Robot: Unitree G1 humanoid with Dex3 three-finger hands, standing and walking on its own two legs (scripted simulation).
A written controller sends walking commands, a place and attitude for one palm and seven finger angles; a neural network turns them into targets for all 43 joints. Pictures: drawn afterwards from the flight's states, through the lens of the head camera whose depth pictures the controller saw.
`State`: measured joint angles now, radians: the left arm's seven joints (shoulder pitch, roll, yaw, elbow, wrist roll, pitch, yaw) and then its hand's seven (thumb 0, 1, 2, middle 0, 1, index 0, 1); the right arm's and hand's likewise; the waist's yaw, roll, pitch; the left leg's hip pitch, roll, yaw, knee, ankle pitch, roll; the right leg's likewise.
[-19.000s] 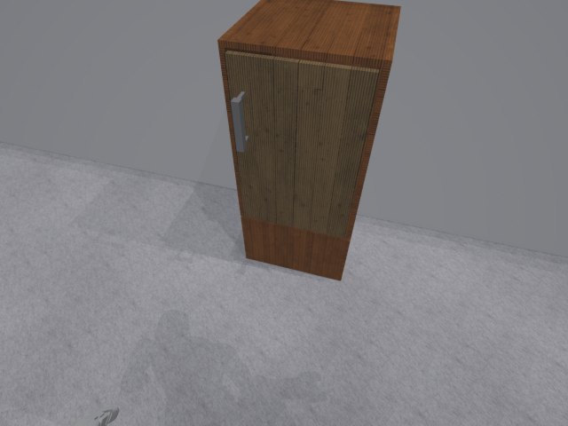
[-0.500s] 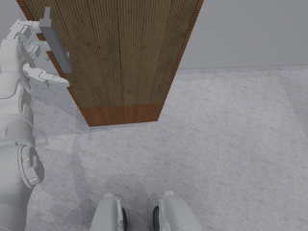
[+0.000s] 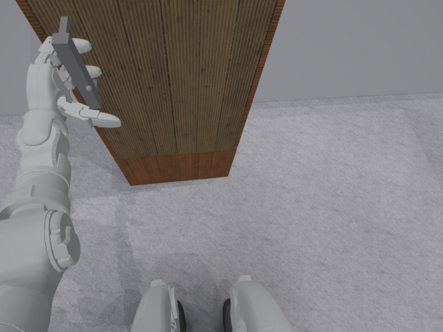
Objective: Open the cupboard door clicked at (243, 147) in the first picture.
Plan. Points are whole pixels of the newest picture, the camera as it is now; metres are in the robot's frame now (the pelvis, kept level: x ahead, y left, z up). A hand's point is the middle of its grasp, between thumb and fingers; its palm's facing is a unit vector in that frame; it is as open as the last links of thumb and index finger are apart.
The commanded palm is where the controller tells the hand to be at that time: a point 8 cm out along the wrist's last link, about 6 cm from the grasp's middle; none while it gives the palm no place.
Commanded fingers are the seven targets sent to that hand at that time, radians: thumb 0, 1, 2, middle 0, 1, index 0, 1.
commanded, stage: slide the fingers in behind the handle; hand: left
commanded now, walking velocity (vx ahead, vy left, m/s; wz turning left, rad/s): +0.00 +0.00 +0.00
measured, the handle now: (81, 66) +0.57 +0.20 +0.06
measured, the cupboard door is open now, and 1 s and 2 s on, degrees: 0 1 3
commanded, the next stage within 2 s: close the thumb around the handle in 0.84 s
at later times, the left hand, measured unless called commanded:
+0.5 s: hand (95, 90) +0.51 +0.17 +0.06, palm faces +0.07 -1.00 -0.03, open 14.2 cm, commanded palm +0.49 +0.19 +0.06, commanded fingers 0.00 -0.50 0.30 -0.30 -1.20 -0.30 -1.20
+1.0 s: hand (95, 89) +0.52 +0.17 +0.06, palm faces +0.05 -1.00 -0.02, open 14.1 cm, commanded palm +0.49 +0.19 +0.06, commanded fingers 0.00 -0.28 0.40 -0.32 -1.22 -0.32 -1.22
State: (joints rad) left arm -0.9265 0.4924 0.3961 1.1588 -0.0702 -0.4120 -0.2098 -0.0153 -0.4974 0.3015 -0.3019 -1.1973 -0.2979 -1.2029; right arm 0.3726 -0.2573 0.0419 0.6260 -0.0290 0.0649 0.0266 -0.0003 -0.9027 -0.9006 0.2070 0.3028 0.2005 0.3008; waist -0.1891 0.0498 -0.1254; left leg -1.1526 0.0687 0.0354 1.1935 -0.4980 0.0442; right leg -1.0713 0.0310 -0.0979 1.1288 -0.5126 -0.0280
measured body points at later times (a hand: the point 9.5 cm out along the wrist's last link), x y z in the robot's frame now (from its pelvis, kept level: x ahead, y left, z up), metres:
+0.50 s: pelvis +0.00 +0.00 +0.00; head +0.14 +0.02 +0.43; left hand +0.50 +0.22 +0.07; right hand +0.01 -0.26 -0.12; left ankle +0.03 +0.09 -0.64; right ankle +0.01 -0.11 -0.64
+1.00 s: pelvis +0.00 +0.00 +0.00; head +0.14 +0.03 +0.43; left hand +0.51 +0.22 +0.07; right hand +0.01 -0.25 -0.11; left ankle +0.03 +0.09 -0.64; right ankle +0.01 -0.11 -0.64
